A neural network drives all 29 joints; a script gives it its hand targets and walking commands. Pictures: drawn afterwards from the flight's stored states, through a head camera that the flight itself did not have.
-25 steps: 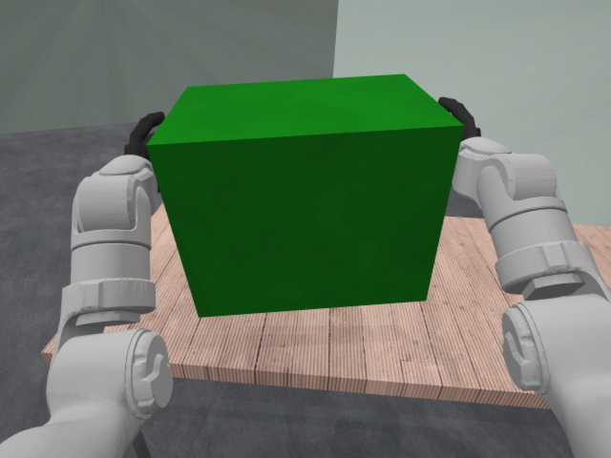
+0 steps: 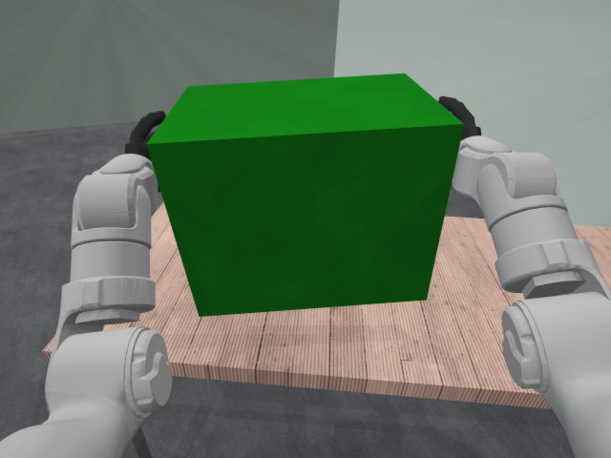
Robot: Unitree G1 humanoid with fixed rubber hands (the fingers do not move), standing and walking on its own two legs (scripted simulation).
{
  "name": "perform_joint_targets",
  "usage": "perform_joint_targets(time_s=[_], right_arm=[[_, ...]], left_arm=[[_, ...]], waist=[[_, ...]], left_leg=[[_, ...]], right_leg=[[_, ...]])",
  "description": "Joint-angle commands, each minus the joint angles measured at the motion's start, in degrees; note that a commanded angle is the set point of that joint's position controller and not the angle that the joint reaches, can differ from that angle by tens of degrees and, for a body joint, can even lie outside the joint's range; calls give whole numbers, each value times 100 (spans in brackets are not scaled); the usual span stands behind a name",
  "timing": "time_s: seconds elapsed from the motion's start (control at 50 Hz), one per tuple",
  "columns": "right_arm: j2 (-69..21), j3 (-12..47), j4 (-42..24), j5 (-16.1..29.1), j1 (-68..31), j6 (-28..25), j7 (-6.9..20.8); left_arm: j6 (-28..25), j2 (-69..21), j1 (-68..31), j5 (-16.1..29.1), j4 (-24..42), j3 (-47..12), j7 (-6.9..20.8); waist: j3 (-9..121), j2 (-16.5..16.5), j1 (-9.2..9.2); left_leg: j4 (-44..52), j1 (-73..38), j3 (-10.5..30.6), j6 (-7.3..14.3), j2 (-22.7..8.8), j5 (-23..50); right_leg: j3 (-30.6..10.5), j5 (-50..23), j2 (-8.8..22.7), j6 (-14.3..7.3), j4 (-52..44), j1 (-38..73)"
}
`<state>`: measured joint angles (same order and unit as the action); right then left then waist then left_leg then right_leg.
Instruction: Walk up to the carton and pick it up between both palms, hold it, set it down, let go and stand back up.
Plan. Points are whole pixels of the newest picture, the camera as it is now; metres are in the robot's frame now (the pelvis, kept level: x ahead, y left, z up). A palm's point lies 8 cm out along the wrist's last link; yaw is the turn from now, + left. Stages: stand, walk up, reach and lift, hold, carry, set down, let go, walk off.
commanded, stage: hold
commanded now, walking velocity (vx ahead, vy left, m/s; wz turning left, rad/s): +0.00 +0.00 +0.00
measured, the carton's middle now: (305, 191) +0.38 +0.00 +0.25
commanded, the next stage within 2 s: none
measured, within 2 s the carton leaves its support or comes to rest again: neither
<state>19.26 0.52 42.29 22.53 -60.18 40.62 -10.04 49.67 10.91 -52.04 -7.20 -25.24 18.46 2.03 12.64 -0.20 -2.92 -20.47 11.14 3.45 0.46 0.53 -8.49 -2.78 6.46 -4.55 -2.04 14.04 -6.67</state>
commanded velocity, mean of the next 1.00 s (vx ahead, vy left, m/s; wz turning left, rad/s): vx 0.00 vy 0.00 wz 0.00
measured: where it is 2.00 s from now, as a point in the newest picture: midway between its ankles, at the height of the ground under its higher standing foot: outside the picture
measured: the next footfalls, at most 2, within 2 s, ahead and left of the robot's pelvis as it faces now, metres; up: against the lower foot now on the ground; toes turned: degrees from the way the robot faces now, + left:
none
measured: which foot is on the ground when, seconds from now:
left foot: down 0.00-1.00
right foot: down 0.00-1.00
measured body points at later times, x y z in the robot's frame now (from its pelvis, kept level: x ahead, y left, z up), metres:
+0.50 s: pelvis +0.00 +0.00 +0.00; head -0.09 +0.02 +0.44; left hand +0.38 +0.19 +0.29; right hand +0.38 -0.19 +0.31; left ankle +0.03 +0.11 -0.75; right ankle +0.01 -0.10 -0.75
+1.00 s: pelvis +0.01 +0.00 +0.00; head -0.08 +0.02 +0.44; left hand +0.39 +0.20 +0.28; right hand +0.39 -0.19 +0.30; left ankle +0.03 +0.11 -0.75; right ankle +0.01 -0.10 -0.75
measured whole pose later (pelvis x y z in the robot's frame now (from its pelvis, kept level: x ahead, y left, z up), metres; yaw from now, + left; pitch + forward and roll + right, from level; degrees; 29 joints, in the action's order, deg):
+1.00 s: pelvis +0.01 +0.00 +0.00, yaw +0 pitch -2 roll -1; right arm 19.7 2.5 38.9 24.1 -57.6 41.1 -10.8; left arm 50.2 10.0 -49.2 -7.6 -21.1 18.7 2.2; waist 11.8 -0.5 -3.3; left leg -20.9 9.5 3.6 0.5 0.5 -9.6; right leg -3.0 7.2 -4.7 -2.0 13.6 -4.6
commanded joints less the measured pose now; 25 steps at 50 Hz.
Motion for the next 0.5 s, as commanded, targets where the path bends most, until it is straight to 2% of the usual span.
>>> perform_joint_targets(time_s=[0.0,0.46,0.48], right_arm=[[-3469,974,-2094,1100,-4821,-291,984],[-3487,1009,-2141,1129,-4804,-272,975],[-3556,855,-1535,927,-4550,-220,1003]], left_arm=[[-406,-3068,-4541,1212,1167,-2109,881],[-391,-3041,-4524,1218,1207,-2097,893],[-535,-2874,-5337,1523,1491,-2256,880]], waist=[[1887,247,-49],[1927,200,-29],[1906,365,-302]], left_leg=[[219,-480,36,-102,-26,826],[202,-489,45,-88,-22,872],[314,-369,77,-178,-40,323]], right_leg=[[-204,-945,125,142,-33,761],[-214,-1041,137,160,-22,799],[-157,-538,230,170,-26,348]])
